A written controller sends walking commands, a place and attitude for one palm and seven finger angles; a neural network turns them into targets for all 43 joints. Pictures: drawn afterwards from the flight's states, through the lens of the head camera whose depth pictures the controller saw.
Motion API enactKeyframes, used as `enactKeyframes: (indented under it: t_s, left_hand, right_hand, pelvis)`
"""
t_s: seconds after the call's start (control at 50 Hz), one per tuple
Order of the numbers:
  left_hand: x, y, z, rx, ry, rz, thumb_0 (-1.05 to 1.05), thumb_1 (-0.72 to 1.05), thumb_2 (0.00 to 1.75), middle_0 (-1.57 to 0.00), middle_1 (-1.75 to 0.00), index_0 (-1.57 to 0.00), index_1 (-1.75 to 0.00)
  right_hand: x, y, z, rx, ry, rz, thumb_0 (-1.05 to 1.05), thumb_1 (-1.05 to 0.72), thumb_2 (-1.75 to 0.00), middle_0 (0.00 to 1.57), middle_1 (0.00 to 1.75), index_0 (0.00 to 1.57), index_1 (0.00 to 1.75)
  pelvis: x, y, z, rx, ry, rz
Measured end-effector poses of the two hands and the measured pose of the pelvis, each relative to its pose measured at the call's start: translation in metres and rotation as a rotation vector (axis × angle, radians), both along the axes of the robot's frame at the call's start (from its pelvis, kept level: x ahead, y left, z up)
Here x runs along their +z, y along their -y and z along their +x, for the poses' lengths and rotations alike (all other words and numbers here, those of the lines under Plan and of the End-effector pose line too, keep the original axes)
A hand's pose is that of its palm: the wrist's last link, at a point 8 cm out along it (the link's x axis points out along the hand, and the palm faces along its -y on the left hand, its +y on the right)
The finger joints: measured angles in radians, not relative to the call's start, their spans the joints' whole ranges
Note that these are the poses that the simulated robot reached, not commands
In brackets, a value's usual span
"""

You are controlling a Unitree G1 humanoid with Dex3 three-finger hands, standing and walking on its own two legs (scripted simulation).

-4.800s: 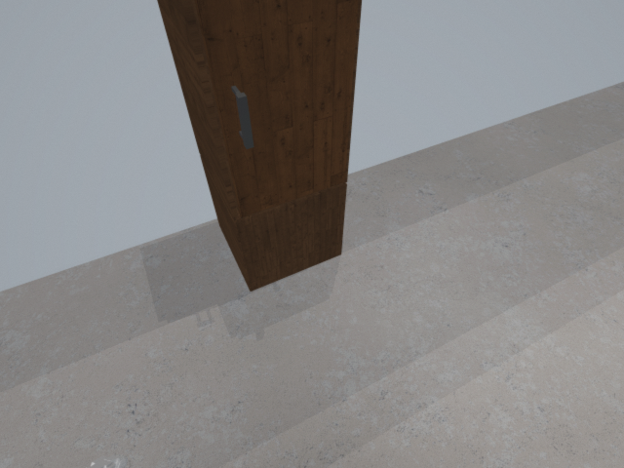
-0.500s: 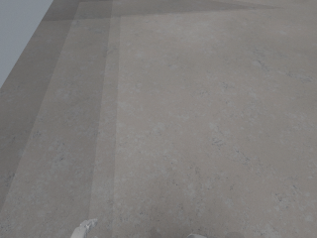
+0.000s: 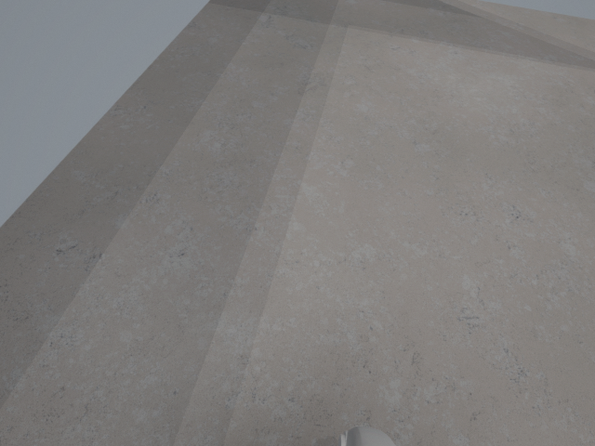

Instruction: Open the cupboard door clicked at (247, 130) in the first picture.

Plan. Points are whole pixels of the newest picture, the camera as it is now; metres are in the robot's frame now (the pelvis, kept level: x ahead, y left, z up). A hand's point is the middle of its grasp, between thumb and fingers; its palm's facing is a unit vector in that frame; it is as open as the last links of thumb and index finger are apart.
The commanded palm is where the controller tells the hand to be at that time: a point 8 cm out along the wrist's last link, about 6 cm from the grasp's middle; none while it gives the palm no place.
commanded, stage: turn to face it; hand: left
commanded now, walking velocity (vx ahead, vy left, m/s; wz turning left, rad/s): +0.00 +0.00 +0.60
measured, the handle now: out of the picture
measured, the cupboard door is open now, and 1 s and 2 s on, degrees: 0 0 0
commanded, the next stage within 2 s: none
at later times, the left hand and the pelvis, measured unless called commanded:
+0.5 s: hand out of the picture +0.00 +0.14 -0.15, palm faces +0.34 -0.91 -0.25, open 7.4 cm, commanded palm none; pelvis +0.00 -0.06 +0.01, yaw +20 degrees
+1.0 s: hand out of the picture -0.04 +0.21 -0.15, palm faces +0.60 -0.75 -0.28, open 7.4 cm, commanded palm none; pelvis +0.00 -0.03 +0.00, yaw +37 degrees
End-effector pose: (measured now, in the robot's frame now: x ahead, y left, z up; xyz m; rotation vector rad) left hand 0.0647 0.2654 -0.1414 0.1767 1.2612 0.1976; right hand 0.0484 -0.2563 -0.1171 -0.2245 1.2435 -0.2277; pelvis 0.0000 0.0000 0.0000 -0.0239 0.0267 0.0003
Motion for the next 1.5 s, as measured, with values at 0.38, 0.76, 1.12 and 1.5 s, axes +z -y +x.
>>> enactKeyframes:
  t_s: [0.38, 0.76, 1.12, 1.5]
  left_hand:
    - [0.033, 0.069, -0.053, 0.203, 0.100, 0.061, 0.01, 0.90, 0.90, -0.20, -0.30, -0.20, -0.30]
    - [-0.008, 0.043, -0.188, 0.532, -0.109, -0.004, 0.01, 0.91, 0.90, -0.21, -0.30, -0.20, -0.30]
    - [0.035, 0.042, -0.110, 0.603, 0.179, 0.135, 0.01, 0.90, 0.90, -0.20, -0.30, -0.20, -0.30]
    - [0.019, 0.148, -0.229, 0.964, -0.019, 0.033, 0.01, 0.90, 0.90, -0.21, -0.30, -0.21, -0.30]
  right_hand:
    - [-0.024, 0.038, 0.081, 0.237, 0.017, 0.103, 0.00, -0.91, -0.90, 0.20, 0.30, 0.20, 0.30]
    - [-0.002, -0.061, 0.165, 0.600, 0.104, 0.038, 0.00, -0.91, -0.90, 0.20, 0.30, 0.19, 0.30]
    - [-0.035, -0.047, 0.174, 0.682, -0.040, 0.101, 0.00, -0.91, -0.90, 0.20, 0.30, 0.20, 0.30]
    - [-0.016, -0.122, 0.238, 1.015, -0.032, 0.070, 0.00, -0.91, -0.90, 0.19, 0.30, 0.19, 0.30]
  pelvis:
    - [0.002, 0.057, -0.003, 0.260, 0.020, 0.052]
    - [-0.009, 0.025, -0.012, 0.504, 0.001, 0.027]
    - [-0.008, 0.052, 0.019, 0.718, 0.000, 0.044]
    - [0.001, 0.055, 0.023, 0.986, 0.006, 0.071]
